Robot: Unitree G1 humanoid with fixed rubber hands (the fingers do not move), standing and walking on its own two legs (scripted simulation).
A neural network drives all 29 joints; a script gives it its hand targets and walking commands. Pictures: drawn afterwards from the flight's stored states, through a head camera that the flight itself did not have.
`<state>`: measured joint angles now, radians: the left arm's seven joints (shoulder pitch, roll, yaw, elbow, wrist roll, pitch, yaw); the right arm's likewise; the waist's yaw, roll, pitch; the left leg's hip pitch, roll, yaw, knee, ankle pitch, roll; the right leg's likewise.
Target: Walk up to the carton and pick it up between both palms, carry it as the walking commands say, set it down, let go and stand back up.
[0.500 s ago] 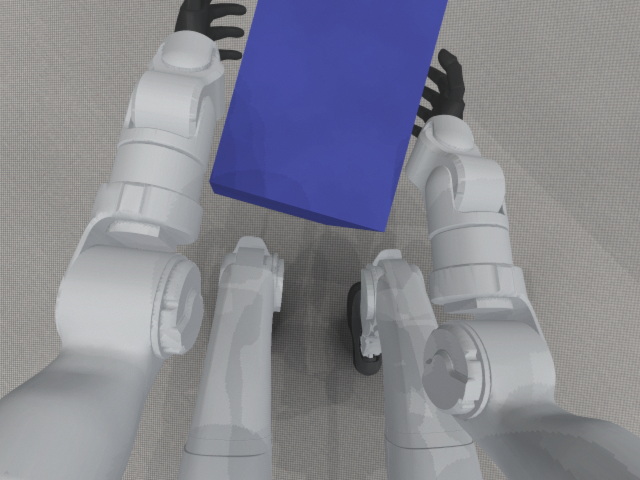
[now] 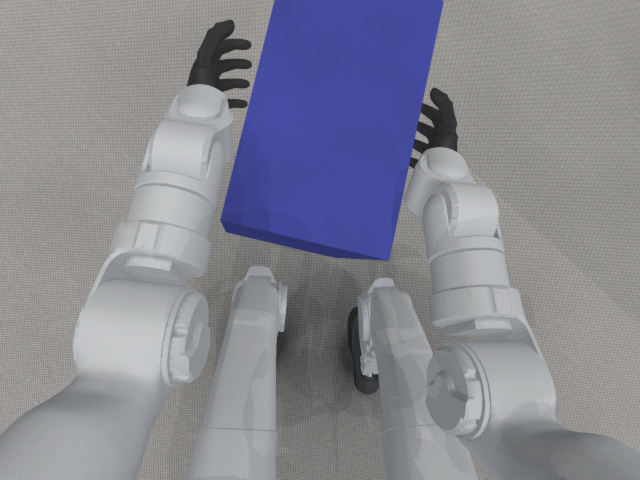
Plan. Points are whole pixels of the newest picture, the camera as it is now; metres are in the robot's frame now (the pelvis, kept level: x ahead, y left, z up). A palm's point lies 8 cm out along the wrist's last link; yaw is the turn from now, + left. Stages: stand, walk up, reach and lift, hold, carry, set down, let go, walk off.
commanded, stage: reach and lift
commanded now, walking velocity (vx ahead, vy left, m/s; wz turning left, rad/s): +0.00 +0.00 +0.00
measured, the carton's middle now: (317, 135) +0.51 +0.02 -0.13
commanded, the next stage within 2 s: none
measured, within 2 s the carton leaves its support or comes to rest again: neither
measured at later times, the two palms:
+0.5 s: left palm (192, 63) +0.47 +0.13 +0.07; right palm (499, 141) +0.43 -0.12 +0.06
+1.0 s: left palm (169, 8) +0.47 +0.13 +0.14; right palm (570, 91) +0.44 -0.12 +0.14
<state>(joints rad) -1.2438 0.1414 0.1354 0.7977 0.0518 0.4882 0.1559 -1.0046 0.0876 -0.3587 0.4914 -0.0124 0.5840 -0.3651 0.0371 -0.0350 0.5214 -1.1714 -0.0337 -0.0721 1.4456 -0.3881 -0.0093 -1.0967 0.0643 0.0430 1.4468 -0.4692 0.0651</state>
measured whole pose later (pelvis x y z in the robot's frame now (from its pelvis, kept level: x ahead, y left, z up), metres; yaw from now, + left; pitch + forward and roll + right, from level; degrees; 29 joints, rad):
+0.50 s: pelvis +0.01 +0.00 +0.06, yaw +1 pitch +4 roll -3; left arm -1.02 0.04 0.21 0.75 0.12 0.49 0.17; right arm -0.85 0.13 -0.37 0.54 -0.06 0.57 -0.32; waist 0.00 -0.03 0.32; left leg -0.94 -0.03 -0.08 1.21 -0.33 -0.01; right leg -0.86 0.05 0.04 1.20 -0.41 0.06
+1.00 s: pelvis +0.12 +0.01 +0.13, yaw +1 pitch +10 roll -2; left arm -0.55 -0.16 0.26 0.63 0.23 0.50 0.17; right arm -0.40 0.20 -0.30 0.48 -0.14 0.58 -0.24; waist -0.02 -0.02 -0.11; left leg -0.69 -0.03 -0.08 0.85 -0.32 0.01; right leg -0.59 0.03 0.05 0.80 -0.37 0.05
